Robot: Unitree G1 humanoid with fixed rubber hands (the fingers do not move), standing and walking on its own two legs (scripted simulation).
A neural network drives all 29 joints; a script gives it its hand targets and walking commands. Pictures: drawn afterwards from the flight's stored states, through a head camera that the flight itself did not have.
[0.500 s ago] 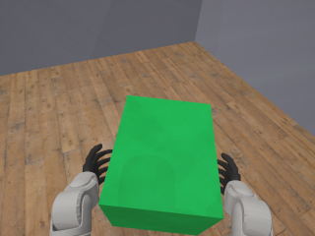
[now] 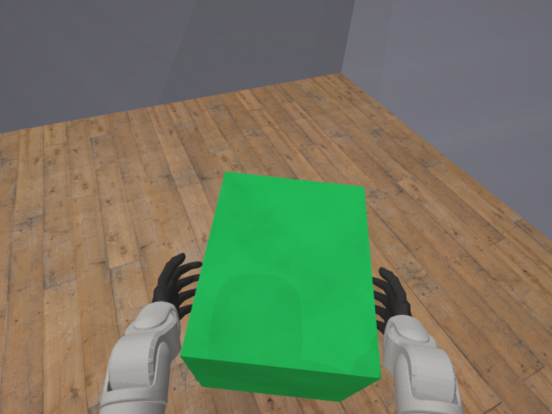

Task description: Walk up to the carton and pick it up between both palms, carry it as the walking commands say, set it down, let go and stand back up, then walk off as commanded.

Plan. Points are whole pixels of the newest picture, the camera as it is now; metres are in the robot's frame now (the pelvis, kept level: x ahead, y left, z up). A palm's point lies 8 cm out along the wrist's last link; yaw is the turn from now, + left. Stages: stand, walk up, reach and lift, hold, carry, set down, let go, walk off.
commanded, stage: carry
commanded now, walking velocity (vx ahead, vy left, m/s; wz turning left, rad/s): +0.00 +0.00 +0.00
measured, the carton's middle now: (282, 287) +0.33 -0.01 -0.02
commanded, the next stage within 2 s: hold in 0.10 s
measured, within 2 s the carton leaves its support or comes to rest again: neither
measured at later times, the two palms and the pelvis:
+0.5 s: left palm (148, 314) +0.25 +0.18 +0.02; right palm (371, 325) +0.25 -0.14 +0.00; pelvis +0.00 +0.01 +0.00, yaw +0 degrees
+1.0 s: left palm (167, 326) +0.28 +0.18 -0.08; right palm (359, 330) +0.28 -0.14 -0.07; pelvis +0.00 +0.01 -0.01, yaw +0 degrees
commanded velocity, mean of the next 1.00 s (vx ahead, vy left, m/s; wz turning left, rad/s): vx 0.00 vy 0.00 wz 0.00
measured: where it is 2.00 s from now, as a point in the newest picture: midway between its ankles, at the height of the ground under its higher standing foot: outside the picture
